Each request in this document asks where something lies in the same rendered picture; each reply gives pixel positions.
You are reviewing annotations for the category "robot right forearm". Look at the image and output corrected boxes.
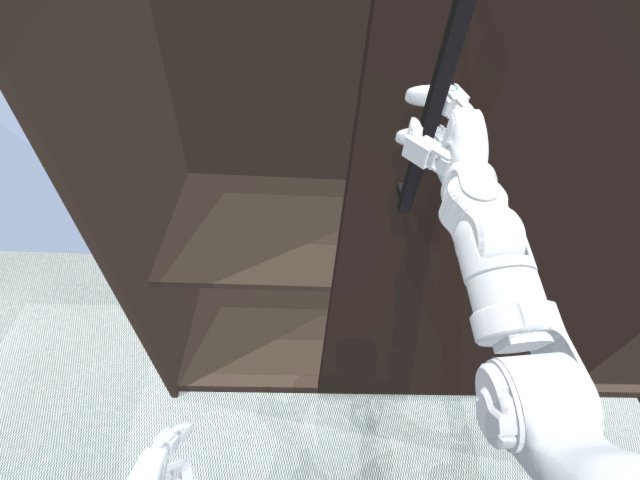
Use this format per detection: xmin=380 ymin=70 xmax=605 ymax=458
xmin=438 ymin=159 xmax=604 ymax=431

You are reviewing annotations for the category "robot left hand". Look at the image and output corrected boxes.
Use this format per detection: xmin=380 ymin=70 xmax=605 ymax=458
xmin=127 ymin=422 xmax=198 ymax=480

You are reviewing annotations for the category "right robot upper arm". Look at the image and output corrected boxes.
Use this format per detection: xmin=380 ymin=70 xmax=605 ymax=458
xmin=475 ymin=352 xmax=640 ymax=480

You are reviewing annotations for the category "handle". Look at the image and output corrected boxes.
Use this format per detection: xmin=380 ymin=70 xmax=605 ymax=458
xmin=396 ymin=0 xmax=477 ymax=214

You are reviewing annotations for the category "wardrobe door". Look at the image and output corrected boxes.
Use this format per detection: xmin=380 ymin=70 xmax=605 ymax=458
xmin=318 ymin=0 xmax=640 ymax=396
xmin=589 ymin=334 xmax=640 ymax=384

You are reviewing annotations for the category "robot right hand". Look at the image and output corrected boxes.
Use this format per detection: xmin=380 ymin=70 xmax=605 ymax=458
xmin=395 ymin=83 xmax=489 ymax=183

